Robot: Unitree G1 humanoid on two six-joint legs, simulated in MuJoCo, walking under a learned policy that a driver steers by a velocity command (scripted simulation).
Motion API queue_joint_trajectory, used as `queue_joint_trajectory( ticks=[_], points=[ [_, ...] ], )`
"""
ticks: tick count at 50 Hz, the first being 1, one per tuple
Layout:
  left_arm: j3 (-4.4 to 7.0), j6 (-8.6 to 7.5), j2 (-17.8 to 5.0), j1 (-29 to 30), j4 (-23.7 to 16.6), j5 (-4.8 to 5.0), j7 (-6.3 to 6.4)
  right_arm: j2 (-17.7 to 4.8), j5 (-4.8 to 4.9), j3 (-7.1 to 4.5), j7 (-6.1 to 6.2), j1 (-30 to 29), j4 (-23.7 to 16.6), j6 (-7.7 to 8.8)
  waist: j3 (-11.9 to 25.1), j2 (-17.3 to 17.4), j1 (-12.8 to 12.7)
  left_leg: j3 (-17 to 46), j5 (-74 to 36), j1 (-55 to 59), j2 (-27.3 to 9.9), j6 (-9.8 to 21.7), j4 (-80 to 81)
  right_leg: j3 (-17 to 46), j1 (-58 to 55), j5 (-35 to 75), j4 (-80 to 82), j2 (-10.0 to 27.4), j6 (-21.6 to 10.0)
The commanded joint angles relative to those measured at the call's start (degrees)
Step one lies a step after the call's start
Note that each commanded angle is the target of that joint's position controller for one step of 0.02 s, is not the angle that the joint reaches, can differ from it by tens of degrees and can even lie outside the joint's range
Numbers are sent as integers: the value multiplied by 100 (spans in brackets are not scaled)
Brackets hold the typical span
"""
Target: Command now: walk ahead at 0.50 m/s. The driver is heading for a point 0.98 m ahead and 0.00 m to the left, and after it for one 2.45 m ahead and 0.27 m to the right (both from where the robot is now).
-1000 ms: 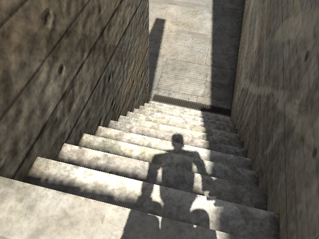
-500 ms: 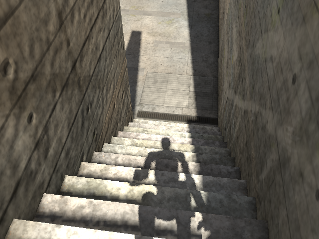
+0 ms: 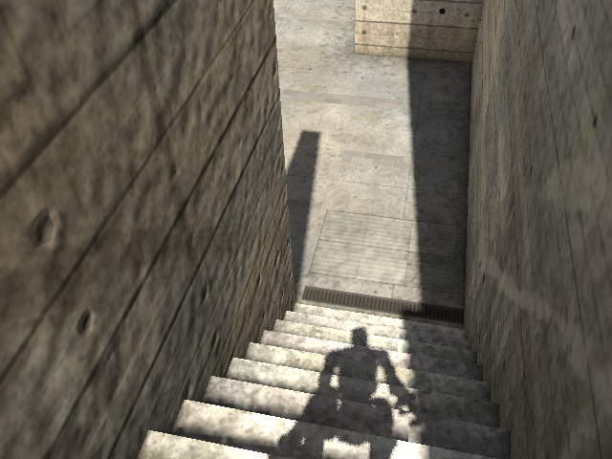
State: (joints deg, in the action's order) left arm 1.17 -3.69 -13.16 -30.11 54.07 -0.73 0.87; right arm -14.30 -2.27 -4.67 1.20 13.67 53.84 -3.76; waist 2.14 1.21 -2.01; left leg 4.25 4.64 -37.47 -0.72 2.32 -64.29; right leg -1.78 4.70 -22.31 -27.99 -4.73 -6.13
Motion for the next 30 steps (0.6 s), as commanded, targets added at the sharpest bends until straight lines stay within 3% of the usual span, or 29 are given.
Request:
queue_joint_trajectory(
  ticks=[1,2,3,4,5,7,8,9,10,11,13,14,15,16,17,18,19,20,21,22,23,24,25,26,27,28,29,30],
  points=[
    [188,27,-829,-558,-119,-58,42,-466,-45,-73,-27,-377,-299,103,-736,-518,-33,-166,29,-1234,-43,44,-45,1397,-423,3989,-74,1707,-801],
    [190,57,-838,-584,-144,-66,75,-482,-51,-64,-16,-536,-336,115,-677,-594,-125,-212,119,-1225,-16,18,-61,1426,-475,3958,-211,1698,-812],
    [187,16,-700,-907,22,-65,151,-443,-38,-72,3,-983,-484,173,-925,-714,-328,487,-146,-2169,-159,12,131,1763,-1161,3269,-472,1860,-784],
    [178,12,-627,-936,32,-73,190,-466,-12,-72,0,-1144,-554,213,-1026,-710,-390,670,-82,-2658,-132,-22,295,1893,-1420,3221,-598,1924,-762],
    [222,-68,-803,-1016,50,-61,182,-602,27,-125,17,-1409,-734,274,-1002,-652,-454,682,-290,-2891,-53,-43,874,1901,-1563,2418,-651,1776,-704],
    [196,-136,-666,-971,72,-95,200,-528,7,-124,-38,-1467,-775,375,-1041,-608,-477,663,-864,-2670,-5,-9,1335,1938,-1162,2302,-906,1736,-765],
    [170,-224,-663,-239,-116,-32,231,-558,58,-82,-130,-1432,-943,417,-1015,-246,-115,176,-2423,-1121,-92,-58,2627,1309,363,1223,-854,1361,-551],
    [92,-282,-496,199,-135,53,193,-243,63,-9,-267,-1062,-834,416,-777,-240,97,-371,-3870,924,-104,39,2739,912,1925,308,-888,1110,-396],
    [81,-326,-490,436,-144,99,174,-59,100,47,-378,-659,-714,381,-615,-253,184,-475,-4369,2100,-34,56,2641,756,2721,-146,-1024,1013,-341],
    [123,-369,-576,408,-131,59,165,-69,150,80,-428,-428,-685,335,-675,-243,163,-532,-4355,2542,-12,37,2901,600,2867,-244,-1375,999,-302],
    [99,-356,-472,266,7,-67,177,-288,186,57,-323,7,-424,308,-721,-234,185,-617,-4230,2517,-123,59,3398,495,2043,321,-2661,1005,-157],
    [124,-288,-583,189,52,-128,164,-453,133,-4,-221,603,-206,318,-478,-158,337,-730,-3955,2737,-84,114,3845,440,1359,1439,-3671,937,-128],
    [210,-167,-793,407,103,-83,213,-590,100,-96,-89,1805,105,322,-43,-440,947,-589,-3914,3620,-289,239,4298,540,1266,2899,-5205,989,-132],
    [303,-16,-954,759,130,-5,239,-834,5,-197,-20,2768,409,376,93,84,1614,-447,-3970,4597,-416,497,4983,318,1896,2625,-7588,498,37],
    [292,121,-591,770,-25,-83,276,-991,-8,-183,-110,2381,235,454,-439,1189,1474,80,-4573,4787,-1093,704,5031,259,3271,-2614,-9996,-635,26],
    [172,79,-68,-343,-328,153,285,-924,-35,111,-271,2148,228,560,-14,1365,150,575,-8021,5780,-1827,448,2192,1077,4818,-2966,-9656,-420,23],
    [131,86,-165,-730,-109,121,314,-897,178,35,-350,2359,326,531,496,1042,239,929,-7189,5810,-2209,698,2362,964,5110,-2456,-9338,-146,73],
    [171,197,-380,-317,-36,-103,279,-845,318,45,-408,2104,229,583,8,506,221,931,-3886,4537,-1894,978,3034,915,5309,-1365,-8782,125,7],
    [192,270,-424,-253,115,-239,230,-699,285,97,-392,1820,155,628,-174,447,58,983,-2895,3578,-1786,1059,3002,868,5138,-1050,-8857,178,14],
    [187,320,-357,326,-214,-345,209,-1033,201,47,-291,1657,168,768,-81,1115,81,1926,-466,2919,-2142,1355,3332,1260,5481,43,-7599,364,161],
    [199,391,-517,982,-257,-352,164,-750,153,171,-272,1642,222,814,-647,577,141,2068,235,2032,-1998,1341,3573,1370,5571,513,-7194,401,316],
    [163,449,-323,1367,-397,-224,79,-334,120,369,-153,1334,132,839,-1148,200,-81,1705,709,741,-1826,1214,3731,1298,5048,1536,-5786,325,654],
    [181,467,-281,1224,-242,-214,47,-400,43,373,-107,1396,132,820,-1114,4,-111,1658,284,284,-1702,1216,3708,1140,4309,1748,-5185,369,762],
    [185,514,-192,933,-5,-285,22,-761,1,282,-87,1624,192,846,-831,177,-159,1659,70,322,-1608,1237,3530,948,3974,2202,-5421,358,731],
    [185,568,-167,866,44,-283,21,-789,90,263,-110,1674,205,860,-763,400,-186,1701,78,508,-1545,1148,3441,920,4103,2245,-5499,371,696],
    [291,530,-364,1212,-116,-230,-40,-469,220,323,-89,1547,305,906,-1008,235,-244,1448,1049,588,-1178,889,2900,1439,4457,3312,-4493,388,580],
    [307,506,-360,1483,-178,-231,-66,-431,250,347,-78,1722,324,939,-945,357,-57,1559,1570,976,-1121,788,2745,1414,4739,3653,-4293,292,467],
    [254,498,-287,1765,-354,-207,-98,-375,276,370,-27,1473,252,958,-1010,228,-137,1454,2626,650,-1084,818,2658,1252,4621,4422,-3618,280,507]
  ],
)
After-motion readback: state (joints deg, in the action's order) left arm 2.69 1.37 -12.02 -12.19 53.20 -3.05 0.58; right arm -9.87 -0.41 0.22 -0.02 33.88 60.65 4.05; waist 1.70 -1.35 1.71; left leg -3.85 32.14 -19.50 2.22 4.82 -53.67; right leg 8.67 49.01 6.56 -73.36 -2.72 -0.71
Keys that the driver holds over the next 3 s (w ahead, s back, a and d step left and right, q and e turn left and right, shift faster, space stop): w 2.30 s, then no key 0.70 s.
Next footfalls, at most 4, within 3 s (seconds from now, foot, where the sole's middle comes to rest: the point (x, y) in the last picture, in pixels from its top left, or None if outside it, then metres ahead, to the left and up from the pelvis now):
0.34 left None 0.26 0.18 -0.97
0.88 right None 0.47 -0.02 -1.18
1.40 left None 0.74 0.16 -1.38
1.88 right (345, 458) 0.95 -0.03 -1.59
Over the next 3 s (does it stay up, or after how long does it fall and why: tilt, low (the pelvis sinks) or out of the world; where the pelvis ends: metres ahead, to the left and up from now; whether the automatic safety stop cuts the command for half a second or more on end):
stays up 1.24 0.02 -1.08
